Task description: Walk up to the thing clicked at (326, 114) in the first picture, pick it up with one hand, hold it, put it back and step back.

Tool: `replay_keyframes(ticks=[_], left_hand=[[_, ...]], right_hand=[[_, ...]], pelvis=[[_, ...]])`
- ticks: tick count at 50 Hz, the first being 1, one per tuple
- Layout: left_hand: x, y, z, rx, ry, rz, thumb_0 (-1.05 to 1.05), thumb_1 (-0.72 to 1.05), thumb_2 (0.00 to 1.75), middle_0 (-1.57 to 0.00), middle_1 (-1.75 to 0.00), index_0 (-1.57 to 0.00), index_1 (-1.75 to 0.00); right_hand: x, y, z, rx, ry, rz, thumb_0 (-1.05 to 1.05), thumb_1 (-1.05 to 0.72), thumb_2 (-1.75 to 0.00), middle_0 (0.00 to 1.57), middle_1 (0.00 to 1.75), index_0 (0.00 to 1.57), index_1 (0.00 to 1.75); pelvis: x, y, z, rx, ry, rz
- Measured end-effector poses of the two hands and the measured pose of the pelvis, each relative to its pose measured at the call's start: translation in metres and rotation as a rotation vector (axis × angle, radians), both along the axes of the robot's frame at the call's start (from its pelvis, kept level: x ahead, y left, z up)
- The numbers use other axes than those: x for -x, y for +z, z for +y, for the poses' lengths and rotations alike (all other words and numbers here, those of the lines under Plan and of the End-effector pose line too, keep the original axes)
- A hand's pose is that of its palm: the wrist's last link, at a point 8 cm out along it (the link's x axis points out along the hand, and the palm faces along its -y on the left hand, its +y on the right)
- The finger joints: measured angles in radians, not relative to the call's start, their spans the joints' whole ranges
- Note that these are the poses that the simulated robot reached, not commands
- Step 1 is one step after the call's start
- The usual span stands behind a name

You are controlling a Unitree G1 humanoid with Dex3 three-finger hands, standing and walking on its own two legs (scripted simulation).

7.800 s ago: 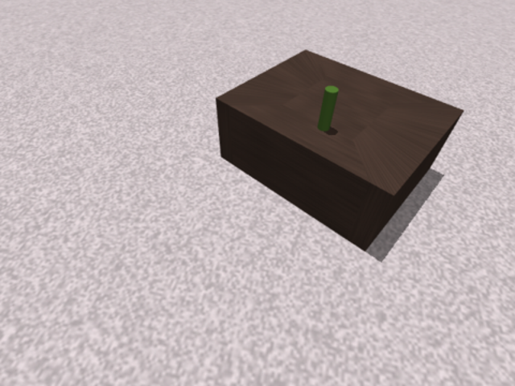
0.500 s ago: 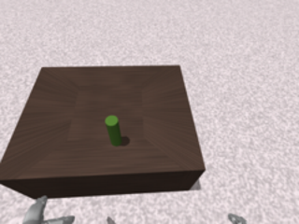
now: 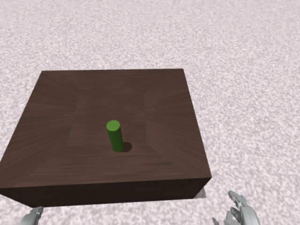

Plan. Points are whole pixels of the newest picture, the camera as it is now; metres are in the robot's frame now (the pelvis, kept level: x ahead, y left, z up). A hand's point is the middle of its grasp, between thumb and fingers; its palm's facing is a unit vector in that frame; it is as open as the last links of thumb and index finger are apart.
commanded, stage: go down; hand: left
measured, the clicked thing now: (115, 137) +0.52 +0.14 -0.25
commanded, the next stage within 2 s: none
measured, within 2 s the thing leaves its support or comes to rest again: neither
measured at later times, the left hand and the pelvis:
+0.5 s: hand out of the picture +0.13 +0.26 -0.11, palm faces +0.06 -0.94 -0.33, open 17.5 cm; pelvis -0.01 +0.00 -0.03, yaw +1 degrees
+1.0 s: hand out of the picture +0.12 +0.26 -0.10, palm faces +0.08 -0.94 -0.34, open 17.5 cm; pelvis -0.02 +0.01 -0.03, yaw +1 degrees
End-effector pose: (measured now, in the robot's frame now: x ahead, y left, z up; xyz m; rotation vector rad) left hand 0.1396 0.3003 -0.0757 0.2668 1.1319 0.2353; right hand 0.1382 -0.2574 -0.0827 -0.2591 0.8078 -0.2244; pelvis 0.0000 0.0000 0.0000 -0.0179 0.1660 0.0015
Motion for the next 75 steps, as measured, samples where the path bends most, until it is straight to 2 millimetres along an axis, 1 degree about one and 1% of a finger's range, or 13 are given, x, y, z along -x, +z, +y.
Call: replay_keyframes(ticks=[6,12,23,31,38,51,75], left_hand=[[0.000,0.001,0.000,0.001,-0.007,-0.013,0.00,-0.58,0.03,-0.09,-0.05,-0.09,-0.04],[0.003,0.003,0.000,-0.005,-0.004,-0.028,0.00,-0.59,0.02,-0.09,-0.04,-0.09,-0.04],[0.019,0.005,0.002,-0.010,-0.001,-0.047,0.00,-0.58,0.04,-0.09,-0.04,-0.09,-0.04],[0.030,0.006,0.003,-0.015,0.003,-0.058,0.00,-0.58,0.04,-0.09,-0.03,-0.09,-0.03],[0.034,0.007,0.004,-0.017,0.004,-0.072,0.00,-0.58,0.04,-0.09,-0.03,-0.08,-0.03],[0.036,0.008,0.006,-0.016,0.006,-0.078,0.00,-0.56,0.05,-0.09,-0.03,-0.08,-0.03],[0.027,0.012,0.011,-0.002,0.014,-0.117,0.00,-0.59,0.05,-0.09,-0.03,-0.07,-0.04]], right_hand=[[-0.009,-0.005,0.004,0.001,0.007,-0.044,0.01,-0.86,-0.88,0.20,0.30,0.21,0.30],[-0.010,-0.011,0.006,0.000,0.006,-0.070,0.01,-0.86,-0.88,0.20,0.30,0.21,0.30],[-0.001,-0.014,0.008,0.021,-0.001,-0.112,0.01,-0.86,-0.88,0.20,0.30,0.21,0.30],[0.007,-0.013,0.012,0.031,-0.009,-0.147,0.01,-0.85,-0.88,0.20,0.30,0.21,0.30],[0.012,-0.013,0.016,0.038,-0.011,-0.166,0.01,-0.84,-0.88,0.20,0.30,0.21,0.30],[0.015,-0.013,0.020,0.042,-0.015,-0.178,0.01,-0.85,-0.88,0.20,0.30,0.21,0.30],[0.008,-0.011,0.011,0.060,-0.016,-0.173,0.01,-0.87,-0.89,0.20,0.30,0.21,0.30]], pelvis=[[-0.002,-0.009,0.000,0.007,0.004,0.023],[0.001,-0.018,0.000,0.014,0.008,0.041],[0.011,-0.029,0.002,0.026,0.015,0.051],[0.019,-0.033,0.004,0.031,0.018,0.049],[0.024,-0.035,0.006,0.036,0.019,0.044],[0.024,-0.034,0.008,0.038,0.017,0.040],[0.019,-0.032,0.004,0.035,0.018,0.044]])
